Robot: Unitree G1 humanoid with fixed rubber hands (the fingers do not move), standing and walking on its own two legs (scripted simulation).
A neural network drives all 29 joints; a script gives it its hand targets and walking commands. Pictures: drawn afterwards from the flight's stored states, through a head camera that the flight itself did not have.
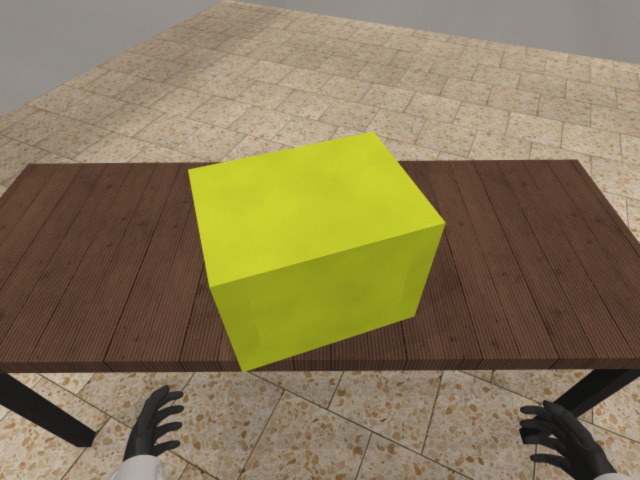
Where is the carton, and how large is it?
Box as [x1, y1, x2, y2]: [188, 131, 445, 372]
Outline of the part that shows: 373,131 188,169 209,287 242,372 414,315 445,222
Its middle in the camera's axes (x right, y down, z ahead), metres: -0.02 +0.02 +0.64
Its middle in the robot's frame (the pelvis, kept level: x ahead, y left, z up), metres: +0.46 +0.04 -0.01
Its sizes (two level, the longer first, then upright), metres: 0.310 0.230 0.239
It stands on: a table, 0.65 m high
